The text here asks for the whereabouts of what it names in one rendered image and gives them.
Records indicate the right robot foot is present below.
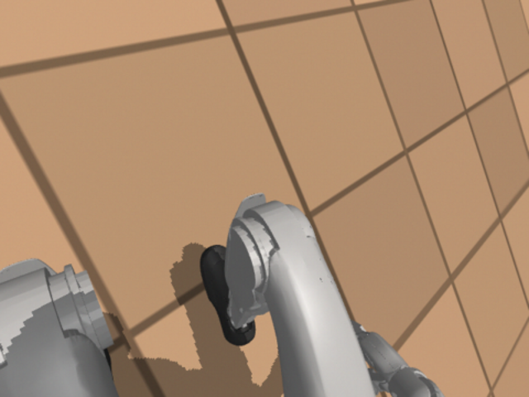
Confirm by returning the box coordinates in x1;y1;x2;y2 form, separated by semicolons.
200;245;255;346

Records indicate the right robot hand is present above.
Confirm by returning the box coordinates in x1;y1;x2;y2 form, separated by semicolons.
351;320;410;395

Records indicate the right robot arm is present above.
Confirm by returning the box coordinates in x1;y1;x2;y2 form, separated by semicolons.
388;367;445;397

